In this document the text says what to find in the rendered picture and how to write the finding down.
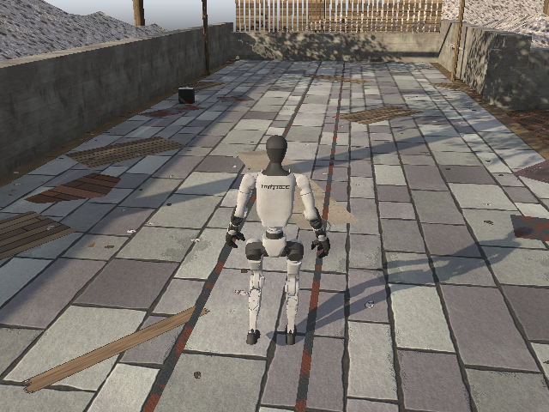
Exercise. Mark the left robot forearm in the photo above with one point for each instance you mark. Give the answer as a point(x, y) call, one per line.
point(234, 223)

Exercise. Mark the right robot upper arm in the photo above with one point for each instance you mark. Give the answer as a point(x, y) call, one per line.
point(303, 182)

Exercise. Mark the right robot forearm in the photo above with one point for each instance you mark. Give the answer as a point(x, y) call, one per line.
point(318, 227)

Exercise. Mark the robot right shin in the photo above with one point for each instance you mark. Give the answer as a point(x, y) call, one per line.
point(292, 308)

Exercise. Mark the humanoid robot head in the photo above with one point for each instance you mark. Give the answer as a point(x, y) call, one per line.
point(276, 149)

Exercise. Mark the left robot upper arm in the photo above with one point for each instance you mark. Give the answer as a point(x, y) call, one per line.
point(244, 192)

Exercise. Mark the robot left hand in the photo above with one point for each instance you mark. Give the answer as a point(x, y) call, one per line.
point(237, 236)

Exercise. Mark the robot right hand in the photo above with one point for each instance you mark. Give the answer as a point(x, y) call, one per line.
point(325, 245)

